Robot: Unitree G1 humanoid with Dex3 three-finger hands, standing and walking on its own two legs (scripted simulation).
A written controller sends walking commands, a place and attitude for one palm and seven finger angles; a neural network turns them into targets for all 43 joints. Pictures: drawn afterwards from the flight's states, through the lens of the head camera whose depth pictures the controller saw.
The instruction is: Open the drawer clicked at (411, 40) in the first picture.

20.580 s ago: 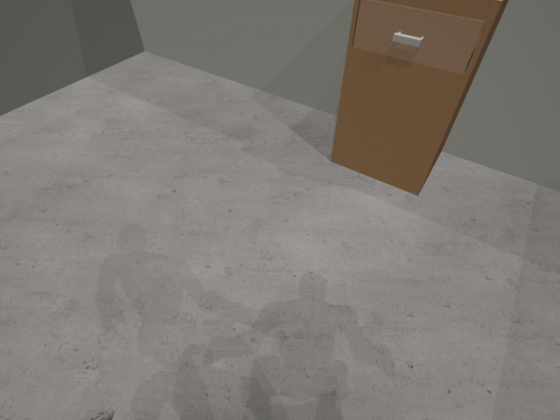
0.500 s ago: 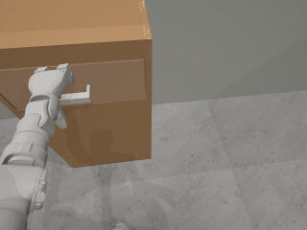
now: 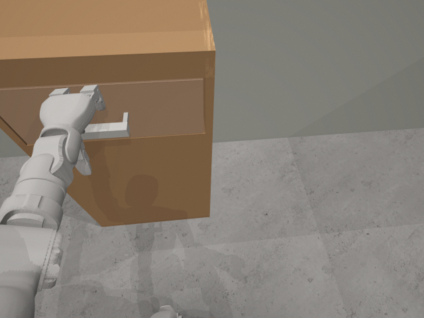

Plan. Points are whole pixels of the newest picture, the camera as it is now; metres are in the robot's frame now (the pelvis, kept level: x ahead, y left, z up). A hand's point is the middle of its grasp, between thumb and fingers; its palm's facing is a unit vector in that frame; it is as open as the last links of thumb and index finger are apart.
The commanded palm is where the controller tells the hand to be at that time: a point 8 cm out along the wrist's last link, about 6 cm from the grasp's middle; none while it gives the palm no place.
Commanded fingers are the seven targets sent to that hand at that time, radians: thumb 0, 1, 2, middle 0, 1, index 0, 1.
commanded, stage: lower the fingers behind the handle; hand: left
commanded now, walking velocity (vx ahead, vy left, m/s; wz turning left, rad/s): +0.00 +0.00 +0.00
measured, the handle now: (105, 124) +0.54 +0.23 +0.00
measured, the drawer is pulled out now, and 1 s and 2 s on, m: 0.00 0.00 0.00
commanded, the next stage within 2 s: lift the fingers back up to retry in 1.66 s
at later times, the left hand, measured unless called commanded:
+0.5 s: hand (89, 137) +0.48 +0.24 +0.03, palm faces -0.07 -0.04 -1.00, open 13.9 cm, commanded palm +0.47 +0.24 +0.09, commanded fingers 0.00 -0.50 0.30 -0.30 -1.20 -0.30 -1.20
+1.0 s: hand (92, 142) +0.48 +0.24 +0.02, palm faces -0.06 -0.01 -1.00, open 13.9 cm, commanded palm +0.47 +0.24 +0.05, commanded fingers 0.00 -0.50 0.30 -0.30 -1.20 -0.30 -1.20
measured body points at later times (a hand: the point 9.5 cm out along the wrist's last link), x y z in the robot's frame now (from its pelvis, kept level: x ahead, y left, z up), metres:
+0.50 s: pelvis +0.00 +0.01 -0.01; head +0.09 +0.01 +0.43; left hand +0.48 +0.24 +0.08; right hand -0.01 -0.27 -0.13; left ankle +0.04 +0.12 -0.70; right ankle -0.05 -0.12 -0.70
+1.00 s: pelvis -0.01 +0.00 -0.02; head +0.09 +0.00 +0.42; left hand +0.48 +0.24 +0.07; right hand -0.01 -0.27 -0.14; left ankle +0.04 +0.12 -0.70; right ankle -0.05 -0.12 -0.70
